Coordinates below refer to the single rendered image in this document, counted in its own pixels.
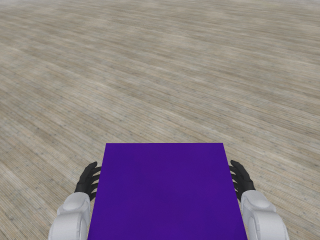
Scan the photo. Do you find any robot right hand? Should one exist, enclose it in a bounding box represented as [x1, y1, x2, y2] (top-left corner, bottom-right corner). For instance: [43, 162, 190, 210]
[229, 160, 256, 202]

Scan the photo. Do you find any robot left hand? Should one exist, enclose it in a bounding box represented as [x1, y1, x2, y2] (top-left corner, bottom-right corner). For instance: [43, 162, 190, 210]
[74, 161, 102, 202]

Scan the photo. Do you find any carton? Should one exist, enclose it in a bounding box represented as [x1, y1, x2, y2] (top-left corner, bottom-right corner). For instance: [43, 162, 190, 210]
[87, 143, 248, 240]

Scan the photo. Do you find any right robot forearm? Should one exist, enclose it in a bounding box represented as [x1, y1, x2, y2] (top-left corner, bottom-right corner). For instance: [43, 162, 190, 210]
[240, 190, 290, 240]

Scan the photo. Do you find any left robot forearm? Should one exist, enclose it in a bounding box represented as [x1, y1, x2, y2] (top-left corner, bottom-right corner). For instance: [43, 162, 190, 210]
[47, 192, 91, 240]

